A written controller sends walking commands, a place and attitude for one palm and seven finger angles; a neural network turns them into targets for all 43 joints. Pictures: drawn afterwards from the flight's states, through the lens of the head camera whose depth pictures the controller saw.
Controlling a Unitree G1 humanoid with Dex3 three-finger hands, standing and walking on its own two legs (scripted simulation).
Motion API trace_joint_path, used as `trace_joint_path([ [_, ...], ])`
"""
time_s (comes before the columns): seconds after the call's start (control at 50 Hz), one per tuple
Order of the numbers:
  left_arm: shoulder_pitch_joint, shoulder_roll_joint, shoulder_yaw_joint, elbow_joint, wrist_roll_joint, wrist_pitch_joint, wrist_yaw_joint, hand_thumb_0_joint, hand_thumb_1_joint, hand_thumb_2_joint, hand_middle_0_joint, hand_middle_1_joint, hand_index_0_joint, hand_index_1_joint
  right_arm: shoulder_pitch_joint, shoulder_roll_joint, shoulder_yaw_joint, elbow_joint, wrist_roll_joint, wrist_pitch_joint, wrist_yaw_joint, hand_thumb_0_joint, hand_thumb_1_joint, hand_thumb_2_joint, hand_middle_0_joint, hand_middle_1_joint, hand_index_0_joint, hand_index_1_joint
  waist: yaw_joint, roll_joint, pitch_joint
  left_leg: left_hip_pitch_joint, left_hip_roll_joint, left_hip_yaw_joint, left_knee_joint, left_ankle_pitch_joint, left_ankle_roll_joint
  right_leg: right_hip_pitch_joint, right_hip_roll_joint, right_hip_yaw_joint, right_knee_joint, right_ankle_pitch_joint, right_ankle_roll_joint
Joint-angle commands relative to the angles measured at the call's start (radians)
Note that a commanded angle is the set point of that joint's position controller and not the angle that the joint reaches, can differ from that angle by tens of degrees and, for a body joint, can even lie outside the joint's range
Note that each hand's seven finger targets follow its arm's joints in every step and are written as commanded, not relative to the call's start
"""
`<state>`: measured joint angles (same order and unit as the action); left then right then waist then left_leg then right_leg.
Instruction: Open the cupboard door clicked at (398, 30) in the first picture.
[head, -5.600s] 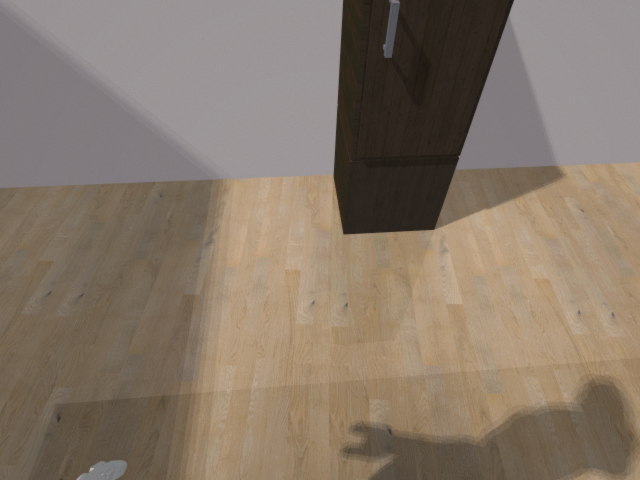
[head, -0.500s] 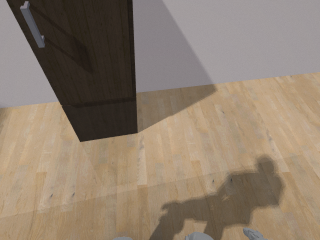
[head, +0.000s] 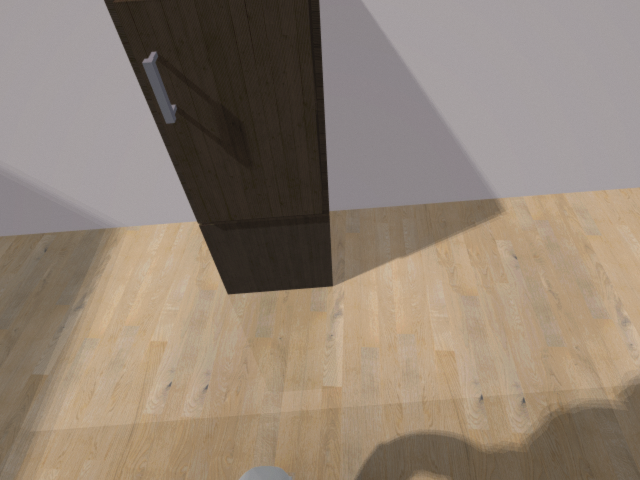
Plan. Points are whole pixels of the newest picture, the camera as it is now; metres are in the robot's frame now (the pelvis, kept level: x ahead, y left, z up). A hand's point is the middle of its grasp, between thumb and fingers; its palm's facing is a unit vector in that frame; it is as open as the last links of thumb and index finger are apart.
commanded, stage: take the last steps up to it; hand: left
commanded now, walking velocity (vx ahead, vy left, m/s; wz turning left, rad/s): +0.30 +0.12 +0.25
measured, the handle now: (162, 88) +0.83 +0.37 +0.09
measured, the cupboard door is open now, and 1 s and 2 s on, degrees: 0 0 0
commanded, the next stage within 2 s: come to a stop and stand still in 1.08 s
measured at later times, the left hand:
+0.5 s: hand out of the picture +0.03 +0.27 -0.17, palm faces +0.13 -0.97 -0.19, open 7.4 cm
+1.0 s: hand (178, 420) +0.24 +0.25 -0.16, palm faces +0.13 -0.97 -0.23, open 7.2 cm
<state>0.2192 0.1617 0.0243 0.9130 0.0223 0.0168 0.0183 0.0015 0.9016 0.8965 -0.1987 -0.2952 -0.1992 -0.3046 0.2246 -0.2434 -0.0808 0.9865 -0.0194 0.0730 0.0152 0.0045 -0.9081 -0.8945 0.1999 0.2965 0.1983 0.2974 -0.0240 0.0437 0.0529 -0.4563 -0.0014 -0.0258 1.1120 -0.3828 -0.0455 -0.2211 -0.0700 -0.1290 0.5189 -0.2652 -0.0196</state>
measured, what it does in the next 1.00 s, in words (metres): walks ahead: left foot, then right foot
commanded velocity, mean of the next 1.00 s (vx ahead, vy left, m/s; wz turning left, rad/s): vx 0.29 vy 0.05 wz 0.04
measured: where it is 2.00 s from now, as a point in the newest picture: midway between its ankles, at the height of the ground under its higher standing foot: (305, 462)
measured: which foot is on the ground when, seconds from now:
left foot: up 0.00-0.22, down 0.24-0.74, up 0.76-1.00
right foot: down 0.00-0.24, up 0.26-0.72, down 0.74-1.00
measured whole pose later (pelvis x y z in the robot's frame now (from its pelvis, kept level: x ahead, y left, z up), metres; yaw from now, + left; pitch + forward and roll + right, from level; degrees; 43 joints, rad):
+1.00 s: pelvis +0.21 +0.05 +0.00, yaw +6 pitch +0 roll +0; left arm 0.25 0.17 0.06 1.05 0.02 -0.06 0.01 -0.02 0.94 0.90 -0.20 -0.29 -0.20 -0.30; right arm 0.27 -0.18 -0.06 1.05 -0.03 -0.02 0.00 0.00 -0.91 -0.89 0.20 0.30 0.19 0.30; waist -0.03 0.03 0.02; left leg -0.51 0.12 0.06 0.93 -0.24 -0.01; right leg -0.17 -0.02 -0.16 0.41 -0.23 -0.04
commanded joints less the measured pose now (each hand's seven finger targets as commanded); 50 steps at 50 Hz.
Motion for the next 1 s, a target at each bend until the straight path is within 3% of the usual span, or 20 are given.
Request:
trace_joint_path([
  [0.0, 0.065, 0.216, 0.063, -0.029, 0.007, -0.031, 0.017, 0.000, 0.900, 0.900, -0.200, -0.300, -0.200, -0.300, -0.063, -0.041, -0.001, -0.069, 0.001, -0.023, -0.001, 0.000, -0.900, -0.900, 0.200, 0.300, 0.200, 0.300, 0.066, -0.196, -0.031, -0.020, 0.030, 0.034, -0.143, -0.058, -0.019, 0.088, -0.257, 0.192, -0.223, 0.202, -0.113],
  [0.1, 0.136, 0.253, 0.078, 0.039, 0.014, -0.039, 0.007, 0.000, 0.900, 0.900, -0.200, -0.300, -0.200, -0.300, -0.100, -0.032, 0.011, -0.082, 0.001, -0.045, 0.011, 0.000, -0.900, -0.900, 0.200, 0.300, 0.200, 0.300, 0.102, -0.241, -0.035, 0.029, 0.044, 0.082, -0.351, -0.111, 0.009, 0.116, -0.308, 0.251, -0.271, -0.070, -0.126],
  [0.16, 0.089, 0.253, 0.077, 0.055, 0.009, -0.034, 0.000, 0.000, 0.900, 0.900, -0.200, -0.300, -0.200, -0.300, 0.002, -0.020, 0.018, -0.049, 0.000, -0.062, 0.010, 0.000, -0.900, -0.900, 0.200, 0.300, 0.200, 0.300, 0.045, -0.224, -0.036, 0.242, 0.021, 0.143, -0.576, -0.008, 0.027, -0.025, -0.258, 0.174, -0.231, -0.202, -0.075],
  [0.18, 0.071, 0.237, 0.075, 0.057, 0.003, -0.030, -0.003, 0.000, 0.900, 0.900, -0.200, -0.300, -0.200, -0.300, 0.065, -0.029, 0.017, -0.027, 0.001, -0.070, 0.006, 0.000, -0.900, -0.900, 0.200, 0.300, 0.200, 0.300, 0.011, -0.154, -0.042, 0.380, 0.014, 0.153, -0.698, 0.049, 0.032, -0.118, -0.217, 0.120, -0.170, -0.257, -0.036],
  [0.2, 0.053, 0.195, 0.065, 0.044, -0.004, -0.021, -0.009, 0.000, 0.900, 0.900, -0.200, -0.300, -0.200, -0.300, 0.141, -0.085, 0.005, -0.004, -0.003, -0.078, -0.005, 0.000, -0.900, -0.900, 0.200, 0.300, 0.200, 0.300, -0.028, 0.017, -0.048, 0.500, 0.108, 0.011, -0.781, -0.051, 0.069, -0.264, -0.143, 0.041, -0.011, -0.303, 0.013],
  [0.22, 0.021, 0.116, 0.049, 0.005, -0.005, -0.017, -0.018, 0.000, 0.900, 0.900, -0.200, -0.300, -0.200, -0.300, 0.216, -0.180, -0.015, 0.007, -0.014, -0.078, -0.013, 0.000, -0.900, -0.900, 0.200, 0.300, 0.200, 0.300, -0.064, 0.311, -0.005, 0.516, 0.329, -0.301, -0.921, -0.250, 0.158, -0.442, -0.005, -0.077, 0.270, -0.324, 0.063],
  [0.24, -0.067, 0.115, 0.041, -0.032, 0.003, -0.022, -0.021, 0.000, 0.900, 0.900, -0.200, -0.300, -0.200, -0.300, 0.247, -0.202, -0.017, 0.016, -0.012, -0.080, -0.021, 0.000, -0.900, -0.900, 0.200, 0.300, 0.200, 0.300, -0.088, 0.261, 0.056, 0.432, 0.403, -0.412, -0.991, -0.296, 0.239, -0.507, -0.016, 0.009, 0.414, -0.316, 0.046],
  [0.28, -0.078, 0.124, 0.045, -0.004, 0.008, -0.026, -0.029, 0.000, 0.900, 0.900, -0.200, -0.300, -0.200, -0.300, 0.169, -0.128, 0.006, 0.014, -0.004, -0.093, -0.033, 0.000, -0.900, -0.900, 0.200, 0.300, 0.200, 0.300, -0.040, 0.167, 0.096, 0.342, 0.356, -0.348, -1.000, -0.277, 0.239, -0.505, -0.056, 0.081, 0.560, -0.192, 0.031],
  [0.36, 0.046, 0.094, 0.033, 0.076, 0.007, -0.024, -0.038, 0.000, 0.900, 0.900, -0.200, -0.300, -0.200, -0.300, 0.127, -0.071, 0.029, 0.020, 0.003, -0.122, -0.039, 0.000, -0.900, -0.900, 0.200, 0.300, 0.200, 0.300, 0.023, 0.081, 0.073, 0.355, 0.236, -0.108, -0.967, 0.110, 0.203, -0.417, -0.056, 0.062, 0.555, -0.020, 0.055],
  [0.48, -0.052, 0.085, 0.032, 0.049, 0.002, -0.027, -0.034, 0.000, 0.900, 0.900, -0.200, -0.300, -0.200, -0.300, 0.236, -0.036, 0.027, 0.085, 0.005, -0.139, -0.046, 0.000, -0.900, -0.900, 0.200, 0.300, 0.200, 0.300, -0.004, 0.029, 0.085, 0.455, 0.265, -0.091, -0.953, 0.334, 0.245, -0.452, -0.062, 0.063, 0.406, 0.010, 0.066],
  [0.62, -0.146, 0.047, 0.034, 0.010, -0.003, -0.041, -0.037, 0.000, 0.900, 0.900, -0.200, -0.300, -0.200, -0.300, 0.277, -0.031, 0.024, 0.137, -0.009, -0.140, -0.050, 0.000, -0.900, -0.900, 0.200, 0.300, 0.200, 0.300, -0.017, 0.058, 0.131, 0.416, 0.274, -0.048, -0.882, 0.461, 0.227, -0.311, -0.017, 0.021, 0.190, -0.011, 0.022],
  [0.64, -0.129, 0.048, 0.036, 0.014, -0.002, -0.045, -0.037, 0.000, 0.900, 0.900, -0.200, -0.300, -0.200, -0.300, 0.274, -0.031, 0.025, 0.142, -0.010, -0.139, -0.051, 0.000, -0.900, -0.900, 0.200, 0.300, 0.200, 0.300, -0.006, 0.058, 0.122, 0.410, 0.265, -0.036, -0.848, 0.511, 0.218, -0.258, 0.001, 0.008, 0.149, -0.016, 0.012],
  [0.68, 0.064, 0.084, 0.050, 0.070, 0.001, -0.060, -0.033, 0.000, 0.900, 0.900, -0.200, -0.300, -0.200, -0.300, 0.257, -0.037, 0.025, 0.146, -0.002, -0.139, -0.049, 0.000, -0.900, -0.900, 0.200, 0.300, 0.200, 0.300, 0.085, -0.020, 0.022, 0.344, 0.212, 0.024, -0.617, 0.645, 0.175, 0.033, 0.050, -0.017, 0.019, 0.060, -0.012],
  [0.7, 0.219, 0.138, 0.068, 0.115, 0.008, -0.076, -0.025, 0.000, 0.900, 0.900, -0.200, -0.300, -0.200, -0.300, 0.253, -0.020, 0.026, 0.136, 0.009, -0.147, -0.043, 0.000, -0.900, -0.900, 0.200, 0.300, 0.200, 0.300, 0.148, -0.102, -0.079, 0.200, 0.150, 0.073, -0.382, 0.561, 0.133, 0.281, -0.052, 0.113, -0.019, 0.075, -0.061],
  [0.72, 0.360, 0.250, 0.096, 0.150, 0.008, -0.084, -0.012, 0.000, 0.900, 0.900, -0.200, -0.300, -0.200, -0.300, 0.290, 0.032, 0.032, 0.102, 0.019, -0.157, -0.034, 0.000, -0.900, -0.900, 0.200, 0.300, 0.200, 0.300, 0.168, -0.314, -0.220, -0.053, -0.001, 0.139, -0.050, 0.030, 0.080, 0.512, -0.344, 0.537, -0.142, 0.174, -0.180],
  [0.74, 0.357, 0.284, 0.098, 0.151, -0.013, -0.081, -0.010, 0.000, 0.900, 0.900, -0.200, -0.300, -0.200, -0.300, 0.240, 0.004, 0.028, 0.085, 0.021, -0.146, -0.035, 0.000, -0.900, -0.900, 0.200, 0.300, 0.200, 0.300, 0.162, -0.249, -0.231, -0.093, 0.007, 0.039, 0.153, -0.186, 0.087, 0.423, -0.431, 0.675, -0.252, 0.039, -0.240],
  [0.78, 0.156, 0.189, 0.078, 0.101, -0.012, -0.072, 0.000, 0.000, 0.900, 0.900, -0.200, -0.300, -0.200, -0.300, 0.123, 0.016, 0.016, 0.054, 0.006, -0.133, -0.024, 0.000, -0.900, -0.900, 0.200, 0.300, 0.200, 0.300, 0.105, -0.082, -0.028, -0.167, 0.102, -0.015, 0.210, -0.027, 0.095, 0.146, -0.368, 0.547, -0.324, -0.245, -0.206],
  [0.82, 0.056, 0.102, 0.051, 0.083, -0.002, -0.083, 0.004, 0.000, 0.900, 0.900, -0.200, -0.300, -0.200, -0.300, 0.156, 0.060, 0.023, 0.070, -0.006, -0.108, -0.015, 0.000, -0.900, -0.900, 0.200, 0.300, 0.200, 0.300, 0.031, -0.086, 0.027, -0.085, 0.132, 0.006, 0.114, 0.071, 0.067, -0.038, -0.279, 0.328, -0.351, -0.111, -0.145],
  [0.86, 0.055, 0.070, 0.044, 0.089, 0.004, -0.088, 0.002, 0.000, 0.900, 0.900, -0.200, -0.300, -0.200, -0.300, 0.192, 0.080, 0.024, 0.077, -0.010, -0.090, -0.012, 0.000, -0.900, -0.900, 0.200, 0.300, 0.200, 0.300, -0.002, -0.140, 0.034, -0.024, 0.136, 0.047, 0.000, 0.095, 0.042, -0.114, -0.227, 0.196, -0.357, -0.001, -0.122],
  [0.98, 0.089, 0.131, 0.049, 0.113, 0.004, -0.094, -0.010, 0.000, 0.900, 0.900, -0.200, -0.300, -0.200, -0.300, 0.080, 0.066, 0.027, 0.019, -0.006, -0.097, 0.008, 0.000, -0.900, -0.900, 0.200, 0.300, 0.200, 0.300, 0.019, -0.161, 0.025, -0.009, 0.119, 0.108, -0.326, 0.170, 0.026, -0.017, -0.194, 0.125, -0.338, 0.087, -0.132],
])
